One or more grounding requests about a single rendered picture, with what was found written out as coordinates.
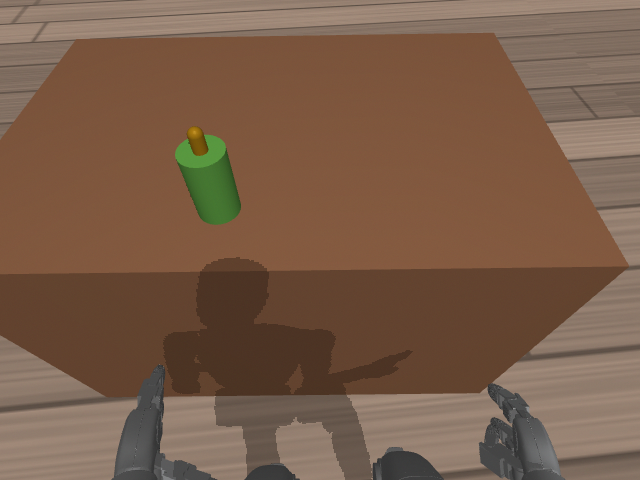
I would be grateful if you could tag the right robot hand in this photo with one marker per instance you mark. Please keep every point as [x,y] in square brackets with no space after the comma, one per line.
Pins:
[528,446]

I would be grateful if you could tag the bottle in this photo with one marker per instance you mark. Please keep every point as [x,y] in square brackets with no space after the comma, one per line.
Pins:
[206,169]

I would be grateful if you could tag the left robot hand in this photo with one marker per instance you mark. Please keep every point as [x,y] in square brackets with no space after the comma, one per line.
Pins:
[139,446]

